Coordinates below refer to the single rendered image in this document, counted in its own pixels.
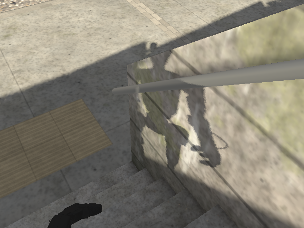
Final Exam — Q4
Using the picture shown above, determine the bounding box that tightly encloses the robot left hand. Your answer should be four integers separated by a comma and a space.
47, 202, 103, 228

